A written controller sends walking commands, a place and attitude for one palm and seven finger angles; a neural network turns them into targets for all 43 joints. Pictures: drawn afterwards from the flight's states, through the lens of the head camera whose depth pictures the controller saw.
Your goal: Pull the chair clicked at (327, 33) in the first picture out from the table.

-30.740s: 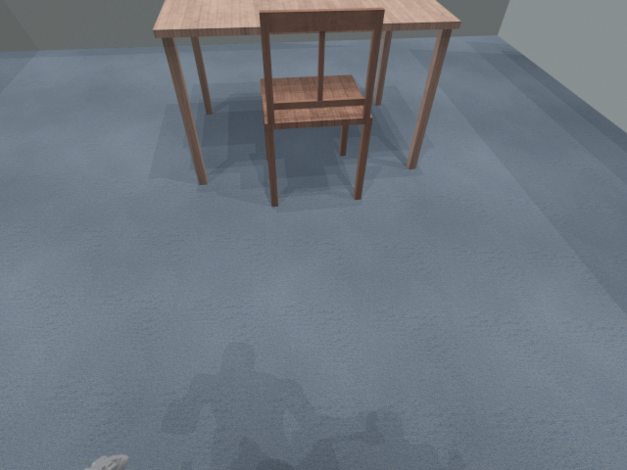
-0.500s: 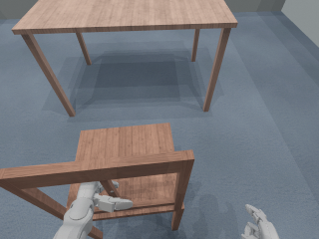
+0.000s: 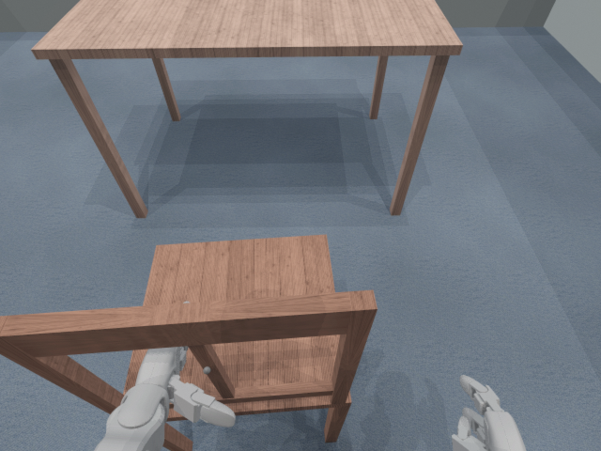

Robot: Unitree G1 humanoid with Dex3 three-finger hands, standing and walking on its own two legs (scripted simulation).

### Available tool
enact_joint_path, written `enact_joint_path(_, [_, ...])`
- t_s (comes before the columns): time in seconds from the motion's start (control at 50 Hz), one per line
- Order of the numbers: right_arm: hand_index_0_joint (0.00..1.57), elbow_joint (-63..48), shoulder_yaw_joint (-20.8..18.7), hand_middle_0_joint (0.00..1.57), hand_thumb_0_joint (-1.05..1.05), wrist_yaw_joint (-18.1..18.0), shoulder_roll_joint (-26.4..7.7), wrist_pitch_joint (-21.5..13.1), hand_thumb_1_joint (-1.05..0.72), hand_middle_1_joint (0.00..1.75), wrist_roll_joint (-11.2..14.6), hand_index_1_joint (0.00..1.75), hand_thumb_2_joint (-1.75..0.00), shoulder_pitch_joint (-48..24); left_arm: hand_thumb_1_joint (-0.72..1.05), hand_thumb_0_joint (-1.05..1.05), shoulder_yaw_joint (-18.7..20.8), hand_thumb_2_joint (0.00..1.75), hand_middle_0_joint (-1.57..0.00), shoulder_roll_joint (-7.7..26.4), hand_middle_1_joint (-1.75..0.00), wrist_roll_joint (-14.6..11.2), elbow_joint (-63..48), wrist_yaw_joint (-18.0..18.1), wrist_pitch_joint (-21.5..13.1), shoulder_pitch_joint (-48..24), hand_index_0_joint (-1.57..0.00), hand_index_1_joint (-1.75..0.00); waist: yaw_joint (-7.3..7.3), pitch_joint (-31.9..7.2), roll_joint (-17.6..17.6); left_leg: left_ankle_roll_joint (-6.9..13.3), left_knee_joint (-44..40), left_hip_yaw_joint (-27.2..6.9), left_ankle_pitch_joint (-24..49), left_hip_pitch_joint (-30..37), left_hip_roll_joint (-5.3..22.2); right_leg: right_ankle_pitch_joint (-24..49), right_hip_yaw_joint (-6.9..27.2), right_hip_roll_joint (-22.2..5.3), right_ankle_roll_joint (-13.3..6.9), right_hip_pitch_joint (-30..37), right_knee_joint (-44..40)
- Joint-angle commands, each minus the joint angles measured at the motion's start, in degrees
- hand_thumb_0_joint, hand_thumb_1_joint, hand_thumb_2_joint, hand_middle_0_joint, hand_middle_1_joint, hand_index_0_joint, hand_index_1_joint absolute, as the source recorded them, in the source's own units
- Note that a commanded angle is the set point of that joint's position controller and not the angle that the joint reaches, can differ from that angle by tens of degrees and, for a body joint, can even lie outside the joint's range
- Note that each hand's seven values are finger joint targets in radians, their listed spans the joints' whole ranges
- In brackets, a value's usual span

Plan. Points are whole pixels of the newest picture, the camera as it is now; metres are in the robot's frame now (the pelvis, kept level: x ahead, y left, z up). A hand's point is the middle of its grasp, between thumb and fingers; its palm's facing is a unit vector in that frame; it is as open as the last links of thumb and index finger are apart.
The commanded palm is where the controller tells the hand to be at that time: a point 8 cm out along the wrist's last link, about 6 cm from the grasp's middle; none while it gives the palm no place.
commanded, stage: draw the fingers out of the gap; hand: left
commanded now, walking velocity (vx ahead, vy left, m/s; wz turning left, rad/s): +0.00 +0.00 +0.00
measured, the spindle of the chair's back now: (214, 370) +0.25 +0.14 -0.08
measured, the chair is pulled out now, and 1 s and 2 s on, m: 0.66 0.66 0.66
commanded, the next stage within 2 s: draw the hand back to the body in 0.72 s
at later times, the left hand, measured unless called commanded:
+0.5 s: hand (184, 442) +0.16 +0.15 -0.03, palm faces -0.01 -0.99 -0.14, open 17.5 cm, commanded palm +0.13 +0.20 -0.01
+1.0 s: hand out of the picture +0.12 +0.16 +0.01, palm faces +0.10 -0.99 -0.03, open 17.5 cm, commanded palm +0.09 +0.22 +0.02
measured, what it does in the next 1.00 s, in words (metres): stands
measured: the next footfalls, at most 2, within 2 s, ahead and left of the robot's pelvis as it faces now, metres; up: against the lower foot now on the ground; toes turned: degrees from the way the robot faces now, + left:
none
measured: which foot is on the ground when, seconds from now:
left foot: down 0.00-1.00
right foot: down 0.00-1.00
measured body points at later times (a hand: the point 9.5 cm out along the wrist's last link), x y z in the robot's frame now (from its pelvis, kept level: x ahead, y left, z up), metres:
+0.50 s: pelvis -0.01 +0.00 -0.01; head +0.01 +0.00 +0.44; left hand +0.15 +0.20 -0.02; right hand +0.17 -0.23 -0.08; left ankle -0.01 +0.12 -0.70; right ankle -0.01 -0.13 -0.70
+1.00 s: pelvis -0.02 +0.01 -0.03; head +0.00 +0.01 +0.42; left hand +0.11 +0.21 +0.01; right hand +0.17 -0.23 -0.09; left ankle -0.01 +0.12 -0.70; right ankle -0.01 -0.13 -0.70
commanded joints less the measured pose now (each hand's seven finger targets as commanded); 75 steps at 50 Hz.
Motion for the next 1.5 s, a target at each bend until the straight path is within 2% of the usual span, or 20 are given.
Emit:
enact_joint_path(0.0, [0.20, -9.4, -2.9, 0.20, 0.00, -0.7, -6.0, -2.6, -0.90, 0.30, 0.4, 0.30, -0.90, -2.6, -0.55, 0.00, 5.0, 0.20, 0.00, 7.0, 0.00, 0.4, -12.9, 0.3, -3.5, -0.8, 0.00, 0.00, 0.51, -11.0, -1.0, 1.6, -5.2, 1.6, 20.5, 5.1, 0.3, 20.2, -1.8, -0.6, -1.1, 6.9, -4.6])
enact_joint_path(0.04, [0.20, -10.1, -3.0, 0.20, 0.00, -0.5, -5.9, -2.6, -0.90, 0.30, 0.5, 0.30, -0.90, -3.2, -0.55, 0.00, 5.1, 0.20, 0.00, 7.4, 0.00, 0.4, -14.6, 0.2, -3.1, 3.5, 0.00, 0.00, 1.11, -11.1, 0.7, 1.6, -5.1, 1.6, 21.3, 4.8, 0.4, 20.6, -1.7, -0.7, -1.5, 7.6, -4.6])
enact_joint_path(0.2, [0.20, -11.3, -3.3, 0.20, 0.00, -1.2, -5.4, -4.1, -0.90, 0.30, 0.6, 0.30, -0.90, -3.4, -0.55, 0.00, 1.0, 0.20, 0.00, 4.6, 0.00, -0.4, -23.3, -0.5, -3.7, 12.1, 0.00, 0.00, -0.62, -8.8, -2.3, 1.9, -3.7, 0.6, 17.6, 3.1, 0.5, 16.4, -2.5, -0.4, -0.9, 4.2, -4.3])
enact_joint_path(0.3, [0.20, -11.3, -3.2, 0.20, 0.00, -1.9, -5.4, -4.9, -0.90, 0.30, 0.4, 0.30, -0.90, -3.4, -0.55, 0.00, 1.4, 0.20, 0.00, 6.0, 0.00, 0.5, -26.5, 0.1, -5.0, 13.0, 0.00, 0.00, -0.97, -6.8, -2.7, 2.0, -3.1, -0.2, 13.6, 1.3, 0.1, 10.9, -2.8, -0.2, -1.1, 1.2, -3.8])
enact_joint_path(0.38, [0.20, -11.6, -3.1, 0.20, 0.00, -2.2, -4.7, -5.3, -0.90, 0.30, 0.5, 0.30, -0.90, -3.8, -0.55, 0.00, 1.0, 0.20, 0.00, 5.9, 0.00, 0.9, -28.5, 0.5, -5.1, 16.8, 0.00, 0.00, -0.32, -7.3, -0.1, 1.9, -2.7, -0.4, 12.1, 1.2, -0.1, 8.5, -2.7, -0.2, -1.3, 0.4, -3.3])
enact_joint_path(0.6, [0.20, -13.5, -3.2, 0.20, 0.00, -2.6, -3.6, -4.4, -0.90, 0.30, 0.8, 0.30, -0.90, -5.7, -0.55, 0.00, 1.3, 0.20, 0.00, 5.6, 0.00, 0.5, -31.5, -0.3, -2.3, 26.1, 0.00, 0.00, 0.84, -6.2, -1.0, 1.9, -2.1, -0.6, 9.1, -2.1, -0.2, 5.0, -2.7, -0.1, -1.4, -0.1, -3.0])
enact_joint_path(0.82, [0.20, -14.4, -4.3, 0.20, 0.00, -2.8, -2.6, -4.4, -0.90, 0.30, 1.0, 0.30, -0.90, -5.5, -0.55, 0.00, -0.7, 0.20, 0.00, 4.4, 0.00, 1.5, -37.6, -0.9, -4.7, 36.2, 0.00, 0.00, 0.98, -6.5, -0.9, 2.0, -0.1, -0.8, 10.0, -3.6, -0.2, 5.3, -3.3, 0.3, -1.7, -2.5, -0.7])
enact_joint_path(0.84, [0.20, -13.5, -4.3, 0.20, 0.00, -2.9, -2.1, -5.8, -0.90, 0.30, 0.9, 0.30, -0.90, -5.1, -0.55, 0.00, 0.5, 0.20, 0.00, 0.7, 0.00, -4.4, -44.4, -1.0, -11.6, 31.9, 0.00, 0.00, 0.88, -4.6, -2.5, 1.6, 1.7, -0.8, 11.1, -4.9, -0.5, 6.6, -4.5, 1.1, -1.7, -4.8, 0.1])
enact_joint_path(0.86, [0.20, -11.8, -4.6, 0.20, 0.00, -2.7, -2.4, -6.4, -0.90, 0.30, 0.8, 0.30, -0.90, -4.4, -0.55, 0.00, 2.3, 0.20, 0.00, 3.5, 0.00, -3.9, -42.1, -1.0, -14.7, 33.4, 0.00, 0.00, 1.58, -6.3, -1.1, 1.4, 2.2, -0.5, 10.8, -4.8, -0.5, 5.7, -4.0, 1.2, -1.9, -5.0, 1.0])
enact_joint_path(0.94, [0.20, -10.5, -5.1, 0.20, 0.00, -2.4, -1.9, -7.3, -0.90, 0.30, 1.2, 0.30, -0.90, -4.1, -0.55, 0.00, 6.0, 0.20, 0.00, 6.2, 0.00, -4.9, -45.4, -1.2, -21.9, 32.5, 0.00, 0.00, 2.17, -7.6, 1.8, 1.1, 2.8, -0.7, 11.3, -4.7, -0.3, 5.0, -3.7, 1.3, -2.2, -5.3, 2.3])
enact_joint_path(1.0, [0.20, -9.7, -5.3, 0.20, 0.00, -1.5, -1.2, -7.1, -0.90, 0.30, 1.5, 0.30, -0.90, -5.2, -0.55, 0.00, 5.3, 0.20, 0.00, 4.2, 0.00, -5.5, -43.0, -3.0, -27.6, 33.8, 0.00, 0.00, 2.24, -6.3, 0.3, 0.9, 3.9, -0.6, 10.3, -6.5, -0.1, 4.2, -3.6, 1.5, -2.0, -7.3, 3.5])
enact_joint_path(1.06, [0.20, -8.8, -5.5, 0.20, 0.00, -0.3, -1.4, -7.0, -0.90, 0.30, 1.7, 0.30, -0.90, -6.6, -0.55, 0.00, 6.2, 0.20, 0.00, 4.9, 0.00, -6.7, -40.1, -6.8, -33.5, 32.7, 0.00, 0.00, 2.10, -6.1, -0.9, 0.8, 5.7, -0.6, 8.9, -9.3, 0.0, 3.6, -2.9, 1.2, -1.9, -8.0, 4.7])
enact_joint_path(1.12, [0.20, -10.9, -5.6, 0.20, 0.00, -0.2, -1.9, -7.3, -0.90, 0.30, 2.3, 0.30, -0.90, -7.7, -0.55, 0.00, 9.4, 0.20, 0.00, 8.9, 0.00, -9.0, -46.4, -9.6, -34.7, 31.7, 0.00, 0.00, 3.12, -11.5, 0.6, 1.2, 4.7, -0.4, 8.7, -6.6, 0.0, 3.2, -1.7, 0.8, -1.8, -4.0, 3.8])
enact_joint_path(1.14, [0.20, -10.9, -5.3, 0.20, 0.00, -0.5, -1.9, -7.3, -0.90, 0.30, 2.4, 0.30, -0.90, -8.0, -0.55, 0.00, 11.5, 0.20, 0.00, 11.2, 0.00, -9.4, -48.1, -9.4, -34.4, 31.5, 0.00, 0.00, 3.70, -12.4, 4.0, 1.4, 4.2, -0.2, 9.2, -5.4, -0.1, 3.5, -1.4, 0.8, -2.1, -2.6, 3.3])
enact_joint_path(1.24, [0.20, -9.6, -4.4, 0.20, 0.00, -2.1, -1.0, -7.6, -0.90, 0.30, 3.2, 0.30, -0.90, -7.5, -0.51, 0.00, 15.4, 0.22, -0.01, 11.9, -0.01, -12.0, -50.6, -7.4, -30.9, 29.3, -0.01, -0.01, 3.19, -10.5, 1.9, 1.5, 1.2, -1.1, 9.6, -2.3, 0.4, 3.8, -2.1, 1.2, -1.8, -0.2, -0.1])
enact_joint_path(1.32, [0.20, -7.6, -3.8, 0.20, 0.00, -2.7, -0.7, -9.3, -0.90, 0.30, 3.4, 0.30, -0.90, -7.0, -0.37, 0.00, 17.7, 0.29, -0.02, 12.9, -0.04, -13.6, -52.7, -6.0, -31.5, 27.6, -0.02, -0.04, 3.26, -9.1, 3.0, 1.2, -0.7, -1.5, 12.0, 0.3, 0.4, 6.1, -2.6, 1.3, -1.7, 1.7, -1.8])
enact_joint_path(1.34, [0.20, -8.6, -2.6, 0.20, 0.00, -4.0, -1.0, -7.2, -0.90, 0.30, 1.8, 0.30, -0.90, -8.3, -0.33, 0.00, 22.2, 0.31, -0.03, 27.0, -0.05, -1.4, -48.5, 2.3, -21.1, 32.1, -0.03, -0.05, 7.90, -12.5, 5.7, 0.9, -3.7, -1.9, 11.1, 3.1, 2.7, 5.6, 1.2, -0.8, -3.6, 7.5, -4.5])
enact_joint_path(1.36, [0.20, -11.2, -1.1, 0.20, 0.00, -4.5, 0.0, -6.6, -0.90, 0.30, 1.9, 0.30, -0.90, -8.5, -0.30, 0.00, 17.0, 0.32, -0.04, 19.6, -0.05, -1.1, -57.0, 5.1, -17.0, 30.5, -0.04, -0.05, 5.31, -8.9, 7.3, 0.9, -5.5, -1.6, 11.4, 4.3, 1.9, 6.9, -0.1, -1.4, -3.0, 8.1, -5.8])
enact_joint_path(1.42, [0.20, -9.0, -0.6, 0.20, 0.00, -5.3, -0.2, -6.2, -0.90, 0.30, 1.4, 0.30, -0.90, -8.2, -0.19, 0.00, 17.1, 0.37, -0.05, 19.1, -0.08, 0.7, -55.7, 9.4, -11.7, 28.7, -0.05, -0.08, 4.91, -4.1, 10.1, 0.6, -7.2, -1.6, 13.2, 6.8, 2.4, 8.5, -1.4, -1.3, -3.2, 9.5, -7.7])
enact_joint_path(1.48, [0.20, -8.3, 0.0, 0.20, 0.00, -5.7, -0.9, -5.6, -0.90, 0.30, 1.2, 0.30, -0.90, -8.7, -0.08, 0.00, 18.6, 0.43, -0.07, 20.4, -0.10, 1.0, -54.5, 11.0, -9.5, 25.3, -0.07, -0.10, 4.59, -1.1, 5.7, 0.5, -10.1, -2.0, 12.8, 9.8, 2.6, 8.7, -1.8, -0.9, -3.0, 11.4, -10.9])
